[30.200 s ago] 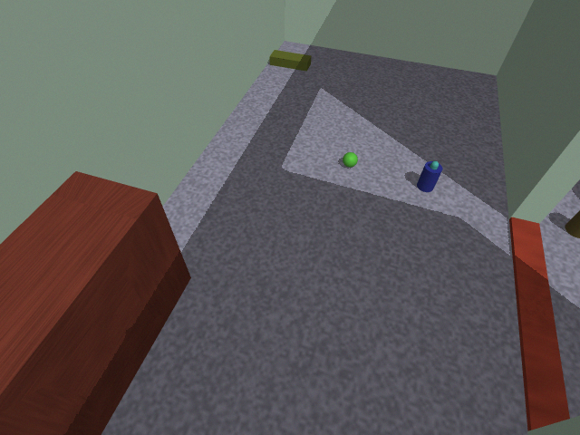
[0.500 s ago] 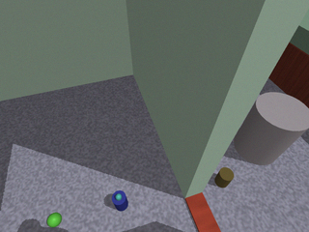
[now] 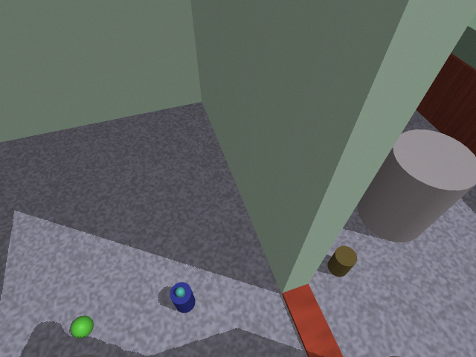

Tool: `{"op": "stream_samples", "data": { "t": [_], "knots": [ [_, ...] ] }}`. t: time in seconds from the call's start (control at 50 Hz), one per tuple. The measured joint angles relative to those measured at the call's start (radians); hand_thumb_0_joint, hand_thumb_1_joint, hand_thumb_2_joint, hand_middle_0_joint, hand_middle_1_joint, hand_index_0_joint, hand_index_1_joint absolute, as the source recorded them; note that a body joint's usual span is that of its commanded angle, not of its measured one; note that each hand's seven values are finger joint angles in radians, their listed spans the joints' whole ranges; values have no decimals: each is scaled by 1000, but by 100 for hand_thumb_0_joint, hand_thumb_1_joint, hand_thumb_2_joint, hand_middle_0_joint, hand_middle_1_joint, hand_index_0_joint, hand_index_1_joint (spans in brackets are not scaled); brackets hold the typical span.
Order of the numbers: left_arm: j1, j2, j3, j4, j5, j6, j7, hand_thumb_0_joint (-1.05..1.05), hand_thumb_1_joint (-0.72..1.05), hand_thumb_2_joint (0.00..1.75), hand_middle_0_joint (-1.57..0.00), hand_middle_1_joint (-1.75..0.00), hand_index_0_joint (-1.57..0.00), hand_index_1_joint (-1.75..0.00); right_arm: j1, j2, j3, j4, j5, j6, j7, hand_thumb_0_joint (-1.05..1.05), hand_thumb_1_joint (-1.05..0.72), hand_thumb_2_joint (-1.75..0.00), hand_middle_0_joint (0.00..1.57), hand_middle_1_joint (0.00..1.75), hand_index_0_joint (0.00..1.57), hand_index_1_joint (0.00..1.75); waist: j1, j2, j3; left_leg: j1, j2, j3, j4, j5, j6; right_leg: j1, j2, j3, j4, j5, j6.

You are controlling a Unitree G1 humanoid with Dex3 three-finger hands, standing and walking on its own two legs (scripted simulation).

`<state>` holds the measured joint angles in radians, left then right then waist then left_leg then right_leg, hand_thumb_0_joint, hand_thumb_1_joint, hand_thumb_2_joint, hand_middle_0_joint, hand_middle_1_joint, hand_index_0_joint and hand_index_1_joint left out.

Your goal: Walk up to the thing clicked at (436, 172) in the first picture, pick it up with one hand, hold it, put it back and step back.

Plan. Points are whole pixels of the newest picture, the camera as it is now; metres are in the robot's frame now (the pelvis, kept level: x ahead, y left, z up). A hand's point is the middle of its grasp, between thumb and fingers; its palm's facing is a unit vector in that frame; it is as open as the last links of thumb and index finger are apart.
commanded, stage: step back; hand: left
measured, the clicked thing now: (182, 296) +0.40 +0.22 -0.70
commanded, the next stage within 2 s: none
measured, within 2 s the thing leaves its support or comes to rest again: neither
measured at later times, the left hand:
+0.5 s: hand out of the picture +0.06 +0.30 -0.18, palm faces -0.09 -0.93 -0.35, open 7.4 cm
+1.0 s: hand out of the picture -0.05 +0.32 -0.17, palm faces -0.05 -0.92 -0.38, open 7.4 cm
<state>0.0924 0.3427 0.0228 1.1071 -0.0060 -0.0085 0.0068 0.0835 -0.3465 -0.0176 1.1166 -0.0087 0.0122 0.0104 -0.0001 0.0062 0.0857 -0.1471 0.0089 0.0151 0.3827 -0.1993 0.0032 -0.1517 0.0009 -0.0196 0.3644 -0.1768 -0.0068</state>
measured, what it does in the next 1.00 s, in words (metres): walks backwards: right foot, then left foot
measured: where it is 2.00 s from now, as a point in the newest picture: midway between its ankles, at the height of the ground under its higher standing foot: outside the picture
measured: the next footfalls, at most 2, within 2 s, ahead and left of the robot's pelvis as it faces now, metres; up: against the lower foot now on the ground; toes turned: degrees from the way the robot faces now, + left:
right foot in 0.64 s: -0.09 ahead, -0.08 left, +0.00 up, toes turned +0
left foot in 0.98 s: -0.19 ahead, +0.17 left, +0.00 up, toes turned -5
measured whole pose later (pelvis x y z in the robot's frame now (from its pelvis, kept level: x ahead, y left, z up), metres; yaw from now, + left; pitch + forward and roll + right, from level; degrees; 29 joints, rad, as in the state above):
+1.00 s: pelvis -0.21 +0.06 -0.03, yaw -2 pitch -2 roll +1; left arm 0.08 0.39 0.06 0.76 0.02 0.06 0.01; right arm 0.15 -0.40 -0.05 0.90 -0.02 0.02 -0.02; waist 0.00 -0.05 0.21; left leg -0.21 -0.06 -0.03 0.63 -0.37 0.01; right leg -0.41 -0.03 0.05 0.67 -0.23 0.02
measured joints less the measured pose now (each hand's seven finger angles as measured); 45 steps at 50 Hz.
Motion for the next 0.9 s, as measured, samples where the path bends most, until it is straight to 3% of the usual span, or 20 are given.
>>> {"op": "stream_samples", "data": {
  "t": [0.1, 0.16, 0.22, 0.24, 0.32, 0.36, 0.42, 0.52, 0.62, 0.68, 0.74, 0.8, 0.84, 0.9],
  "knots": [
    [-27, 24, 20, -66, 5, 19, 2, 1, 90, 90, -20, -30, -21, -30, -23, -38, -22, -60, 4, 20, 2, 0, -90, -90, 21, 30, 21, 30, -3, 12, 63, -109, -2, -17, 159, -47, 16, -78, 3, -2, 84, -15, -1],
    [-37, 40, 27, -103, 20, 34, 3, 1, 90, 90, -20, -30, -21, -30, -14, -53, -34, -93, 0, 32, 6, 0, -90, -90, 21, 30, 21, 30, 0, -9, 80, -150, -36, -26, 300, -172, 35, -128, -18, 16, 144, -28, 9],
    [-53, 57, 29, -135, 23, 51, 3, 1, 90, 90, -20, -30, -21, -30, 26, -63, -40, -121, -2, 29, 13, 0, -90, -90, 21, 30, 21, 30, -15, -20, 67, -122, -36, -32, 267, -119, 44, -188, -34, 13, 217, -53, 22],
    [-65, 64, 30, -145, 19, 56, 6, 1, 90, 90, -20, -30, -21, -30, 34, -62, -44, -124, -6, 27, 12, 0, -90, -90, 21, 30, 21, 30, -17, -27, 71, -120, -41, -34, 257, -165, 42, -216, -29, 30, 264, -71, 12],
    [-89, 77, 36, -183, 14, 67, 25, 1, 90, 90, -20, -30, -21, -30, 50, -30, -38, -139, -25, 26, 4, 0, -90, -90, 21, 30, 21, 30, -17, -55, 113, -124, -44, -21, 247, -139, 54, -297, 74, 149, 573, -332, -19],
    [-81, 71, 30, -192, 10, 69, 26, 1, 90, 90, -20, -30, -21, -30, 59, -21, -34, -154, -28, 25, -4, 0, -90, -90, 21, 30, 21, 30, -26, -48, 112, -128, -36, -23, 220, -112, 58, -320, 113, 164, 693, -351, -21],
    [-59, 58, 27, -209, 11, 70, 22, 1, 90, 90, -20, -30, -21, -30, 60, -15, -30, -179, -25, 22, -17, 0, -90, -90, 21, 30, 21, 30, -23, -43, 113, -136, -32, -5, 196, -87, 63, -319, 127, 178, 781, -324, -12],
    [-19, 44, 30, -227, 17, 69, 17, 1, 90, 90, -20, -30, -21, -30, 46, -5, -28, -225, -16, 12, -28, 0, -90, -90, 21, 30, 21, 30, -18, -40, 126, -159, -31, 29, 212, -73, 67, -233, 87, 171, 656, -313, 17],
    [10, 36, 38, -231, 22, 59, 9, 1, 90, 90, -20, -30, -21, -30, 29, -11, -22, -251, -14, 16, -21, 0, -90, -90, 21, 30, 21, 30, -8, -28, 129, -205, -22, 64, 283, -82, 58, -125, 33, 111, 370, -253, 3],
    [21, 5, 37, -218, 33, 48, 6, 1, 90, 90, -20, -30, -21, -30, 15, -34, -28, -235, -3, 30, -19, 0, -90, -90, 21, 30, 21, 30, -18, 47, 133, -226, 20, 31, 335, -87, 42, -84, 69, 68, 283, -174, -4],
    [52, 10, 33, -235, 37, 47, -5, 1, 90, 90, -20, -30, -21, -30, 24, -24, -30, -218, 0, 45, -20, 0, -90, -90, 21, 30, 21, 30, 1, 18, 99, -268, -56, -32, 507, -276, 14, -110, 40, 85, 296, -164, -18],
    [61, 12, 39, -253, 35, 50, 2, 1, 90, 90, -20, -30, -21, -30, 41, -30, -27, -217, 5, 42, -15, 0, -90, -90, 21, 30, 21, 30, 17, -12, 80, -286, -120, -96, 691, -319, 4, -126, 9, 105, 257, -120, -19],
    [54, 11, 42, -270, 36, 52, 6, 1, 90, 90, -20, -30, -21, -30, 54, -44, -26, -222, 7, 35, -17, 0, -90, -90, 21, 30, 21, 30, 21, -14, 71, -274, -131, -122, 726, -311, -5, -147, 0, 104, 233, -89, -14],
    [35, 14, 42, -304, 41, 53, 10, 1, 90, 90, -20, -30, -21, -30, 69, -65, -25, -228, 9, 29, -24, 0, -90, -90, 21, 30, 21, 30, 17, -8, 74, -210, -103, -118, 615, -311, -16, -184, -3, 89, 221, -55, -1]
  ]
}}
